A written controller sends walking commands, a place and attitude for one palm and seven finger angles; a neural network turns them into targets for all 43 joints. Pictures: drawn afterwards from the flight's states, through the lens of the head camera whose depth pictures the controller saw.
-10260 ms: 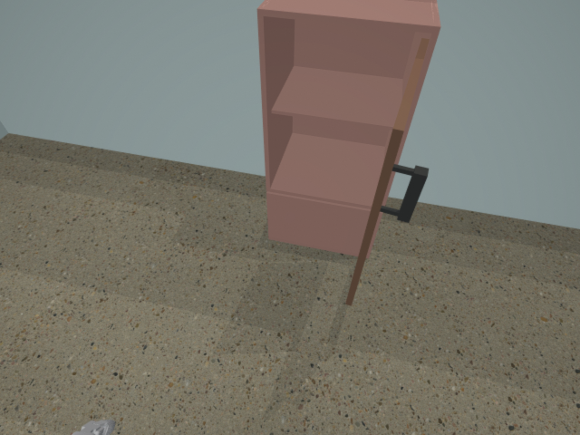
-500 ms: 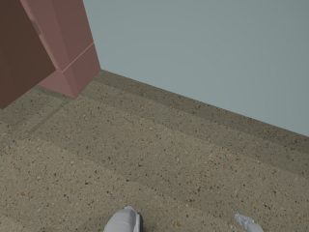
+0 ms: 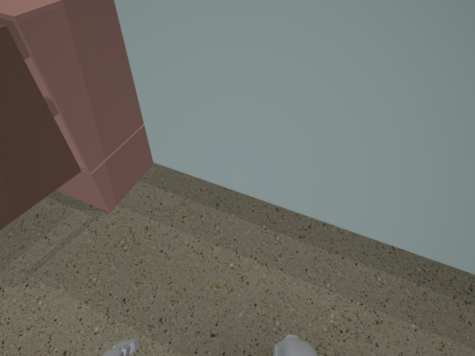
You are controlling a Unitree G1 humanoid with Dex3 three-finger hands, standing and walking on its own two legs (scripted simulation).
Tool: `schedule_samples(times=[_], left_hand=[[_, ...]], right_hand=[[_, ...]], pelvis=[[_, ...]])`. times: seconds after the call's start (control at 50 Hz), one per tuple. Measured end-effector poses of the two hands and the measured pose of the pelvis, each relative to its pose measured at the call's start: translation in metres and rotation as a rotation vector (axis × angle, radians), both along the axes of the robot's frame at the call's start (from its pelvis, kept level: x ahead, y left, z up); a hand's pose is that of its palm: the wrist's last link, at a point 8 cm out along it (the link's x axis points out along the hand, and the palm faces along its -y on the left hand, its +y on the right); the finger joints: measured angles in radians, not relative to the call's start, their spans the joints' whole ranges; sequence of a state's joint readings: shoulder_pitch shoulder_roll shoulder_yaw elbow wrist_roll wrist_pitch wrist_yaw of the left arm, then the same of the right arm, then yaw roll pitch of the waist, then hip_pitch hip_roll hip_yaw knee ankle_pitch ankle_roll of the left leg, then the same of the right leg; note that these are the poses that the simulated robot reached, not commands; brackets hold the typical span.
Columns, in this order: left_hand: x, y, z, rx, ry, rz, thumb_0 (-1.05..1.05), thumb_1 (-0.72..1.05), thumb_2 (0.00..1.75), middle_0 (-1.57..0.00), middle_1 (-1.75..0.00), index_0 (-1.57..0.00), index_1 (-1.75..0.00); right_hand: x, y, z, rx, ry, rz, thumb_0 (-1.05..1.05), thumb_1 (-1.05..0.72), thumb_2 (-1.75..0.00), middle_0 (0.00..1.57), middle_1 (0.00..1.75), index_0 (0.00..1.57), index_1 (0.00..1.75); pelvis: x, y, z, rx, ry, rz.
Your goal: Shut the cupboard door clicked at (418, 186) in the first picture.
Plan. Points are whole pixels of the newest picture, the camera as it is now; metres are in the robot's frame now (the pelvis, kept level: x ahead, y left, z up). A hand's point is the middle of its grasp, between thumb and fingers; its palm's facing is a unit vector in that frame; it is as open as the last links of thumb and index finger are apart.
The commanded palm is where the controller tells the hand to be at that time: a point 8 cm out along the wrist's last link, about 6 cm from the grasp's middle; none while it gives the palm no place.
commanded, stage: walk to a spot facing it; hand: left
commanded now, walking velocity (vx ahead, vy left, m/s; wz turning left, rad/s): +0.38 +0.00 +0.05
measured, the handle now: out of the picture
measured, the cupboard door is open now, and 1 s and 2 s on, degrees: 82 82 82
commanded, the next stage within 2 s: turn to face it in 0.62 s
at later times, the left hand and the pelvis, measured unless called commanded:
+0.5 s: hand out of the picture +0.16 +0.13 -0.17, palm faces +0.19 -0.96 -0.22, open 7.2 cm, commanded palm none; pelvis +0.20 -0.05 +0.00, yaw +7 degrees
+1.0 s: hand (127, 271) +0.34 +0.26 -0.17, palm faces +0.43 -0.88 -0.19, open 7.4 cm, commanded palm none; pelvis +0.33 +0.05 +0.00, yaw +21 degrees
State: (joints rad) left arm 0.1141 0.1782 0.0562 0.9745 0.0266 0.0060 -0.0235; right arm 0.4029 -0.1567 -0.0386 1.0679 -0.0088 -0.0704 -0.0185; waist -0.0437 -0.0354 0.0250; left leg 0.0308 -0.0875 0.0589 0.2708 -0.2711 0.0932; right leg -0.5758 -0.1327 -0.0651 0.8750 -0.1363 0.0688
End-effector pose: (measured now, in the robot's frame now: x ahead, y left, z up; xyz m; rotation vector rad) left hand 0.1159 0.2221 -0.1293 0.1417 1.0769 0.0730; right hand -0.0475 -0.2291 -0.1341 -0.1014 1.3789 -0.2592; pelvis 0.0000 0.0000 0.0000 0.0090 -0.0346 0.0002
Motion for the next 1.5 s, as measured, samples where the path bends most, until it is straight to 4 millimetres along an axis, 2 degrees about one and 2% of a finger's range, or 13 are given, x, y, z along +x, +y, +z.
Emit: schedule_samples(times=[0.14, 0.22, 0.36, 0.48, 0.6, 0.74, 0.8, 0.88, 1.0, 1.1, 1.2, 1.32, 1.5], left_hand=[[0.096, -0.038, -0.003, 0.017, -0.034, -0.067, 0.00, 0.91, 0.89, -0.20, -0.29, -0.20, -0.30], [0.120, -0.053, -0.008, 0.029, -0.076, -0.030, 0.00, 0.91, 0.89, -0.20, -0.30, -0.20, -0.30], [0.078, -0.043, -0.003, 0.078, 0.089, 0.143, -0.02, 0.95, 0.89, -0.21, -0.30, -0.20, -0.30], [0.036, -0.043, -0.006, 0.059, 0.252, 0.236, -0.01, 0.94, 0.89, -0.20, -0.29, -0.20, -0.30], [0.010, -0.055, -0.015, -0.024, 0.379, 0.357, 0.00, 0.92, 0.89, -0.20, -0.29, -0.20, -0.30], [0.005, -0.044, -0.036, -0.122, 0.525, 0.465, 0.00, 0.91, 0.89, -0.21, -0.30, -0.20, -0.30], [0.033, -0.019, -0.040, -0.112, 0.504, 0.472, 0.00, 0.91, 0.89, -0.21, -0.30, -0.20, -0.30], [0.098, 0.024, -0.034, -0.061, 0.349, 0.475, 0.01, 0.91, 0.89, -0.20, -0.30, -0.20, -0.30], [0.192, 0.076, -0.016, 0.019, 0.111, 0.476, 0.00, 0.91, 0.89, -0.20, -0.29, -0.20, -0.30], [0.245, 0.095, 0.000, 0.064, 0.002, 0.474, 0.00, 0.91, 0.89, -0.20, -0.29, -0.20, -0.30], [0.282, 0.095, 0.013, 0.098, -0.060, 0.477, 0.00, 0.91, 0.89, -0.20, -0.29, -0.20, -0.30], [0.291, 0.074, 0.019, 0.145, -0.095, 0.509, 0.00, 0.91, 0.89, -0.20, -0.30, -0.20, -0.30], [0.211, 0.028, 0.017, 0.111, 0.067, 0.675, 0.00, 0.90, 0.89, -0.21, -0.30, -0.20, -0.30]], right_hand=[[-0.023, -0.001, -0.010, 0.076, 0.245, -0.082, 0.00, -0.91, -0.89, 0.20, 0.30, 0.20, 0.30], [0.003, -0.016, -0.018, 0.112, 0.314, -0.076, 0.01, -0.91, -0.89, 0.20, 0.30, 0.20, 0.30], [0.149, -0.053, -0.018, 0.079, 0.106, 0.046, 0.01, -0.91, -0.89, 0.20, 0.30, 0.20, 0.30], [0.289, -0.057, -0.007, 0.051, -0.098, 0.172, 0.01, -0.91, -0.89, 0.20, 0.30, 0.20, 0.30], [0.419, -0.023, 0.006, 0.038, -0.220, 0.357, 0.01, -0.91, -0.89, 0.19, 0.30, 0.19, 0.30], [0.545, 0.055, 0.008, 0.011, -0.370, 0.536, 0.01, -0.91, -0.89, 0.20, 0.30, 0.20, 0.30], [0.559, 0.076, 0.010, 0.012, -0.385, 0.544, 0.00, -0.91, -0.89, 0.20, 0.30, 0.20, 0.30], [0.550, 0.089, 0.012, 0.019, -0.314, 0.538, 0.00, -0.91, -0.89, 0.20, 0.30, 0.20, 0.30], [0.542, 0.078, 0.013, -0.005, -0.223, 0.501, -0.02, -0.94, -0.89, 0.20, 0.30, 0.20, 0.30], [0.536, 0.061, 0.009, -0.018, -0.143, 0.493, -0.01, -0.93, -0.89, 0.20, 0.30, 0.20, 0.30], [0.532, 0.041, -0.001, -0.016, -0.057, 0.494, 0.00, -0.91, -0.89, 0.20, 0.30, 0.20, 0.30], [0.551, 0.020, -0.023, 0.013, 0.008, 0.530, 0.01, -0.91, -0.89, 0.20, 0.30, 0.20, 0.30], [0.618, 0.039, -0.015, 0.031, -0.038, 0.701, 0.01, -0.91, -0.89, 0.20, 0.30, 0.20, 0.30]], pelvis=[[0.067, -0.029, -0.013, -0.002, 0.003, 0.003], [0.101, -0.049, -0.021, 0.004, -0.018, 0.029], [0.151, -0.062, -0.004, -0.004, -0.016, 0.072], [0.193, -0.056, 0.001, -0.020, -0.006, 0.119], [0.234, -0.034, -0.002, -0.036, -0.004, 0.186], [0.285, 0.015, -0.024, -0.041, 0.004, 0.253], [0.298, 0.029, -0.022, -0.036, -0.007, 0.264], [0.314, 0.040, -0.011, -0.039, -0.009, 0.301], [0.334, 0.046, -0.003, -0.039, 0.005, 0.365], [0.351, 0.043, -0.002, -0.036, 0.017, 0.419], [0.368, 0.032, -0.004, -0.033, 0.028, 0.477], [0.386, 0.011, -0.013, -0.021, 0.034, 0.552], [0.389, 0.002, -0.002, 0.019, 0.023, 0.681]])
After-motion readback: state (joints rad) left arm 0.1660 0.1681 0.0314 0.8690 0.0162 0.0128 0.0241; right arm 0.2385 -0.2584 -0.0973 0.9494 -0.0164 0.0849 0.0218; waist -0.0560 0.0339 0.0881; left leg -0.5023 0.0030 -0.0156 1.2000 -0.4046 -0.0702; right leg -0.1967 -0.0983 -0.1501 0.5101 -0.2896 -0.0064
